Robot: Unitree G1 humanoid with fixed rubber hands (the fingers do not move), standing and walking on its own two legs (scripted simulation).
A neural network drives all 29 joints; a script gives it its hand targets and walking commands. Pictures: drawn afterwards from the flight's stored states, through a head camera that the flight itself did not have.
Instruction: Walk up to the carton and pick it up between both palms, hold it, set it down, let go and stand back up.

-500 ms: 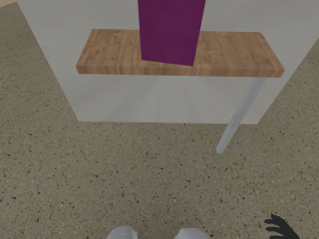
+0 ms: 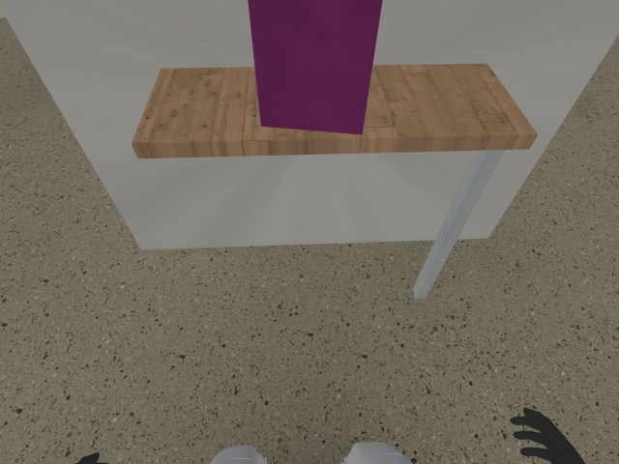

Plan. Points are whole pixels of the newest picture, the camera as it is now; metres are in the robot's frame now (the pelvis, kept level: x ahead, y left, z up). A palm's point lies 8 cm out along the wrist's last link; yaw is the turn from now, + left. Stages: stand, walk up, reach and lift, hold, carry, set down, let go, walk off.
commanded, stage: walk up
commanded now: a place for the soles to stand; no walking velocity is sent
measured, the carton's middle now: (318, 46) +0.80 -0.03 +0.13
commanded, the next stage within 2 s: none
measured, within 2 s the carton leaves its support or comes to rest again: neither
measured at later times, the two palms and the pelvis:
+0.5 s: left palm out of the picture +0.13 +0.30 -0.07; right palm (562, 453) +0.13 -0.32 -0.08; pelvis +0.02 +0.00 +0.00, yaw +0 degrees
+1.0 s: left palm (91, 455) +0.14 +0.28 -0.07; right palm (590, 428) +0.15 -0.36 -0.07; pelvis +0.06 -0.03 +0.01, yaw -1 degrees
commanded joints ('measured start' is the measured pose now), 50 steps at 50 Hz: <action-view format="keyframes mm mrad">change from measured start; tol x32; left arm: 1 -39 306 97 -21 -1 -42 16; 50 143 335 144 -19 -23 -81 -16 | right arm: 1 -51 -184 -54 -13 -14 -6 -13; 50 -111 -215 -80 -77 -19 -42 20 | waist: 1 -18 -113 14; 50 57 -41 44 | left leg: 1 -99 -13 -105 54 -184 20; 22 106 82 -97 -149 206 78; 36 126 61 -110 -191 53 69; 40 325 328 -478 -509 -534 245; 50 -488 -21 -116 334 -60 32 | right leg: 1 -63 -286 508 -335 -101 -213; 5 -83 -116 166 -73 365 -76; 36 -52 -100 155 -117 182 -86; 38 -256 -54 134 -73 -387 -92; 41 -435 -79 -63 84 -176 -24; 45 89 -13 -118 -228 22 -34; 48 363 -352 739 -524 -312 -188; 50 367 -338 588 -436 101 -207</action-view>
